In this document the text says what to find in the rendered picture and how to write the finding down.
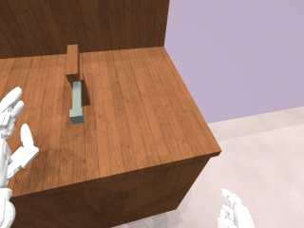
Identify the robot left hand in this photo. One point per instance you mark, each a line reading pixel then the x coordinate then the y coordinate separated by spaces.
pixel 10 109

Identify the tap lever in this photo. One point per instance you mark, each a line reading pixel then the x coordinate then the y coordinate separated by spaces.
pixel 76 114

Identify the counter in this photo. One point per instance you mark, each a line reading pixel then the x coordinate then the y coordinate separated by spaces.
pixel 144 141

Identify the left robot forearm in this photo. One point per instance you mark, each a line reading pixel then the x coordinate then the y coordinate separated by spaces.
pixel 7 209

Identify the robot right hand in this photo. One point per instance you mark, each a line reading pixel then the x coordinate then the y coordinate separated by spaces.
pixel 239 217

